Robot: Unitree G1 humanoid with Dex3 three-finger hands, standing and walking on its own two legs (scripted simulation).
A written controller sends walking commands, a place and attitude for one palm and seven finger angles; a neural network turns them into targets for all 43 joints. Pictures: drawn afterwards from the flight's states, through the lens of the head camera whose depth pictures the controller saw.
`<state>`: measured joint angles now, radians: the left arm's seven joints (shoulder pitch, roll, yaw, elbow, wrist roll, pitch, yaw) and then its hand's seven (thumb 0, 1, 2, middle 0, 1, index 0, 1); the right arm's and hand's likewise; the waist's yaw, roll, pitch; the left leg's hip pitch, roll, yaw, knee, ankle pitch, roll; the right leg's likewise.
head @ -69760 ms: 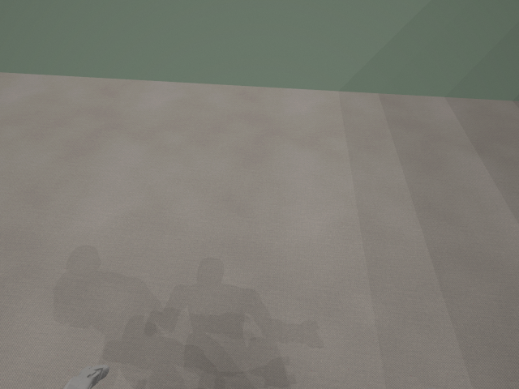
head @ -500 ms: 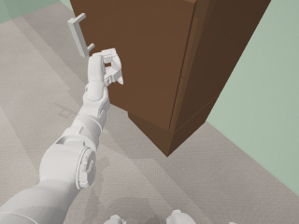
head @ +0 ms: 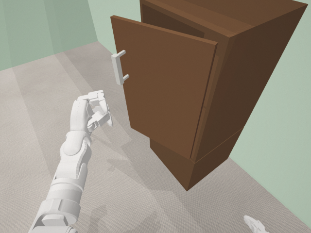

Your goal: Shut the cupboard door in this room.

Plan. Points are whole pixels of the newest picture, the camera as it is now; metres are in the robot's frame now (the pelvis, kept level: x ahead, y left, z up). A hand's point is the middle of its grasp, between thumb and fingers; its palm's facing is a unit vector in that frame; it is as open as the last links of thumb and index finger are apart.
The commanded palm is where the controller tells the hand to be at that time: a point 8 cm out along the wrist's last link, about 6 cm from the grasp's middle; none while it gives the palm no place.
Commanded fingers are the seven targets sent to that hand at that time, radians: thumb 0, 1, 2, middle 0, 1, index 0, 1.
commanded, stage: draw the hand back to the body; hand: left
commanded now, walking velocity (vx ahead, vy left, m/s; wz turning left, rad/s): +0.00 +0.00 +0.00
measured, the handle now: (121, 67) +0.68 +0.16 +0.07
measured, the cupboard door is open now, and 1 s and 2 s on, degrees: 20 20 20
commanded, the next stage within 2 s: step back with the hand held close in 1.06 s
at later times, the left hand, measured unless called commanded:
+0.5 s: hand (39, 151) +0.24 +0.24 +0.16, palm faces +0.37 -0.88 -0.31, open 4.7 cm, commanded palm +0.19 +0.28 +0.18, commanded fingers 0.00 0.90 0.90 -0.42 -0.54 -0.42 -0.54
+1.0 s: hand (16, 167) +0.21 +0.26 +0.17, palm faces +0.48 -0.78 -0.39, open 7.4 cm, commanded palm +0.15 +0.30 +0.19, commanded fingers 0.00 0.90 0.90 -0.20 -0.30 -0.20 -0.30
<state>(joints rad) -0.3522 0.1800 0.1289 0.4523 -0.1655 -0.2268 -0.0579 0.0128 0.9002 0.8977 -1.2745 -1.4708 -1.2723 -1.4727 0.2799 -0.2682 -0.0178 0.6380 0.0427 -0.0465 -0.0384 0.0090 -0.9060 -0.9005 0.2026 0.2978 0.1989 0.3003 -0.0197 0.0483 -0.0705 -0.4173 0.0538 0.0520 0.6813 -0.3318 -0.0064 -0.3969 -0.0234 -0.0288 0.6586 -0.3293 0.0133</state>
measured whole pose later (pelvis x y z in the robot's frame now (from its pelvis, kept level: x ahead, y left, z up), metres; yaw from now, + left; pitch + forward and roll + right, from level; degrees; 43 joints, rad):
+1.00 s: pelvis +0.02 +0.00 +0.02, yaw +1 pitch -4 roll +0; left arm 0.44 0.31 0.32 -0.34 -0.06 -0.08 0.12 0.01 0.89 0.90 -0.22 -0.31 -0.22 -0.31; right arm 0.19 -0.23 0.01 0.65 0.00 -0.11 -0.09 0.01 -0.90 -0.90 0.20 0.30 0.20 0.30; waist 0.07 0.07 0.02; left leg -0.10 0.03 0.04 0.41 -0.24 -0.01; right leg -0.08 -0.03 -0.05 0.40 -0.25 0.01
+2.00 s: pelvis -0.10 +0.01 +0.00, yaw +3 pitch -2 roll -1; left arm 0.47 0.39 0.43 -0.51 -0.01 -0.24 0.17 0.01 0.89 0.90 -0.21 -0.30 -0.21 -0.30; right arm 0.25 -0.22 0.01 0.60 -0.01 -0.08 -0.09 0.01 -0.90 -0.90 0.21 0.30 0.20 0.30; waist 0.01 0.00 0.02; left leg -0.47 0.02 0.02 0.68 -0.32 0.03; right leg -0.40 -0.02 -0.03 0.59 -0.17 0.02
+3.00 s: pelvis -0.27 +0.01 +0.01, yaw +4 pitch +0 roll +1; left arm 0.55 0.42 0.41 -0.44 -0.03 -0.19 0.19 0.01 0.89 0.90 -0.21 -0.30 -0.21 -0.30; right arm 0.29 -0.22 0.00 0.68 0.00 -0.05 -0.05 0.01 -0.90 -0.90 0.21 0.30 0.20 0.30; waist -0.04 -0.02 -0.02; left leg -0.35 0.02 0.05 0.85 -0.47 0.00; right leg -0.28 0.05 -0.06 0.54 -0.26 -0.08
